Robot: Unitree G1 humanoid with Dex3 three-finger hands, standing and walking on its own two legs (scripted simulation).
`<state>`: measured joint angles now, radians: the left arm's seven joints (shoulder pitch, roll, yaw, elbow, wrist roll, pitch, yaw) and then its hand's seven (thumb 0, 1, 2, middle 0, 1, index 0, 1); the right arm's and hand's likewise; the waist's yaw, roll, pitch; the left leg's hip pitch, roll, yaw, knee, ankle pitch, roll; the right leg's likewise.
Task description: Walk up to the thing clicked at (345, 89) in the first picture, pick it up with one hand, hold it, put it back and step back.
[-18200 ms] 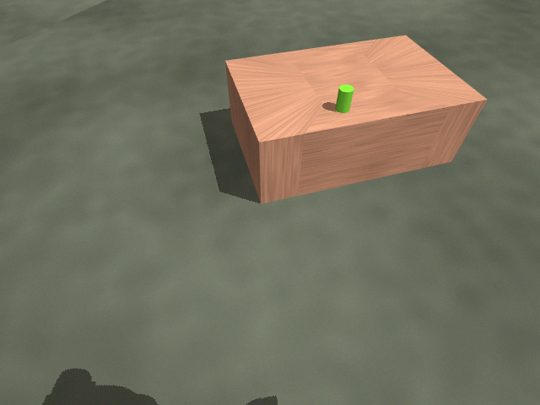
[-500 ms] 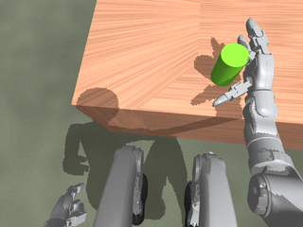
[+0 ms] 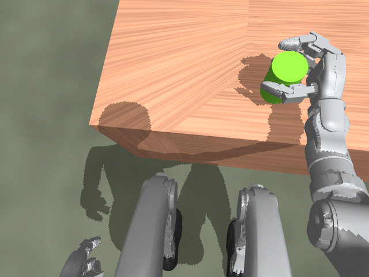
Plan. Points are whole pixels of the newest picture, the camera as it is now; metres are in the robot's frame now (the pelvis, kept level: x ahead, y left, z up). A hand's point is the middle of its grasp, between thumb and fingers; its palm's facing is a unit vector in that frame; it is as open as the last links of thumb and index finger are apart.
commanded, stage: settle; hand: right
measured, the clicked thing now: (281, 79) +0.51 -0.13 -0.02
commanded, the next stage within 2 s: lift in 1.12 s
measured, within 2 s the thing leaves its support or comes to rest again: leaves its support in 0.22 s
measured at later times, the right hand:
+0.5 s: hand (305, 50) +0.51 -0.14 +0.07, palm faces +0.03 +1.00 -0.03, open 6.2 cm
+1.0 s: hand (321, 32) +0.51 -0.15 +0.11, palm faces +0.02 +1.00 -0.02, open 5.5 cm
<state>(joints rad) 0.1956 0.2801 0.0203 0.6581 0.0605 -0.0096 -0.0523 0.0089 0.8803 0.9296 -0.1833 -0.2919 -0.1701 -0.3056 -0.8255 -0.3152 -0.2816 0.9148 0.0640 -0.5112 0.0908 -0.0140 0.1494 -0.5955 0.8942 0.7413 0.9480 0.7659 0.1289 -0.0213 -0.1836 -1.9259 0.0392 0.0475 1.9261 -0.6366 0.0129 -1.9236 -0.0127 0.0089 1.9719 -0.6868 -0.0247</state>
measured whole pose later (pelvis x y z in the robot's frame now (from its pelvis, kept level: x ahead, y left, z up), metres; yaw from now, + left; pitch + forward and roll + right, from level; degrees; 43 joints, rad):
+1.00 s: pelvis +0.01 +0.00 +0.09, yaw +0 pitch +32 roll +2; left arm 0.23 0.25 0.01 0.66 0.04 -0.02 -0.02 0.01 0.88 0.92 -0.19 -0.29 -0.17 -0.30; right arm -0.77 -0.31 -0.27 0.89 0.08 -0.44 0.08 0.01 0.28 -1.21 0.64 1.27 1.45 1.58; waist 0.13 -0.02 -0.19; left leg -1.61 0.02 0.05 1.64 -0.59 0.01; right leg -1.61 -0.02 0.01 1.69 -0.64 -0.02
